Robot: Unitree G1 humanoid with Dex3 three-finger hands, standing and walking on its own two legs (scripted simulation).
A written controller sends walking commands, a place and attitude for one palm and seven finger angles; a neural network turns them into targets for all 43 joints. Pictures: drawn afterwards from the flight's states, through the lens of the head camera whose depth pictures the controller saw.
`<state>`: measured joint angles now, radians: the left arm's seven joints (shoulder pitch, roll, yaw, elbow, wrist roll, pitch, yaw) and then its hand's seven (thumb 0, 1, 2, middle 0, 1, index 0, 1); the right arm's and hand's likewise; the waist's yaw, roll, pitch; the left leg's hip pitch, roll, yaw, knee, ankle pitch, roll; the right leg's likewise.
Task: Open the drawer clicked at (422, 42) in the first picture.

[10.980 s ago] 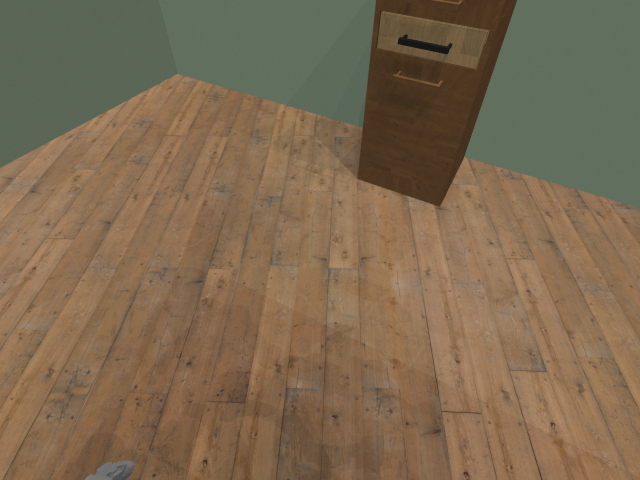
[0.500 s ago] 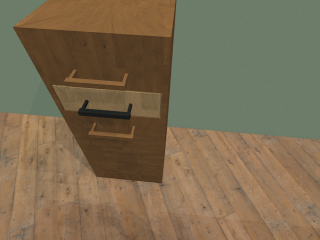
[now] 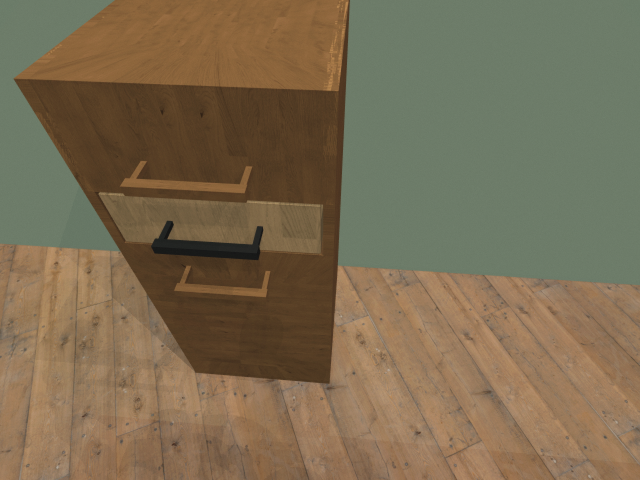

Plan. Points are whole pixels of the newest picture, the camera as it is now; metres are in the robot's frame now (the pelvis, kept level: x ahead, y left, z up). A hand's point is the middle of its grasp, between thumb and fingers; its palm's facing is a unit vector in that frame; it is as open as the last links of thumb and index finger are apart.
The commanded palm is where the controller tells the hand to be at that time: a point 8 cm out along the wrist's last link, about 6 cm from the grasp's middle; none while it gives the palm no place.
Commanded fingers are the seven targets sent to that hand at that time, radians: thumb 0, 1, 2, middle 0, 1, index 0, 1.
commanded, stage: come to a stop and stand still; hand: left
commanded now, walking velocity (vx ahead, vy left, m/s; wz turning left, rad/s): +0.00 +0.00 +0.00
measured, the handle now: (209, 239) +0.51 +0.22 -0.04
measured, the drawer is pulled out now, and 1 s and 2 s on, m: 0.00 0.00 0.00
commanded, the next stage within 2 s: look again from close up in 0.82 s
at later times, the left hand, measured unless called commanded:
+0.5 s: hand out of the picture +0.02 +0.24 -0.16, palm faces -0.01 -0.97 -0.26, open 7.4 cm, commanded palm none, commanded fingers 0.00 0.90 0.90 -0.20 -0.30 -0.20 -0.30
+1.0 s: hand out of the picture -0.05 +0.21 -0.17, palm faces -0.01 -0.98 -0.18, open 7.4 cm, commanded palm none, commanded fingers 0.00 0.90 0.90 -0.20 -0.30 -0.20 -0.30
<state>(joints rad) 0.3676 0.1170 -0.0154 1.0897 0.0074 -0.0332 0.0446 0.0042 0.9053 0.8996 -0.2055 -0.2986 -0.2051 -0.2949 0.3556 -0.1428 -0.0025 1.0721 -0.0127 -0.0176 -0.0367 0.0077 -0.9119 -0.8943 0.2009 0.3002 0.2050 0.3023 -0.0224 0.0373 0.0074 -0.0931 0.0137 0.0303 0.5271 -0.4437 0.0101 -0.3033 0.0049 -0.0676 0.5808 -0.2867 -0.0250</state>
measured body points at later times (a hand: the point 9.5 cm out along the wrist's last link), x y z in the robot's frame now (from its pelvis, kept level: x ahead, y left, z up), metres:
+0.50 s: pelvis -0.04 +0.04 +0.01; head -0.06 +0.04 +0.46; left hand +0.02 +0.29 -0.14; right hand -0.01 -0.22 -0.14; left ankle -0.10 +0.11 -0.73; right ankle +0.01 -0.11 -0.73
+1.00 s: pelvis -0.04 +0.04 +0.01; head -0.03 +0.05 +0.46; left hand -0.04 +0.26 -0.15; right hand -0.06 -0.18 -0.15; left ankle -0.10 +0.11 -0.73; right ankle +0.01 -0.11 -0.73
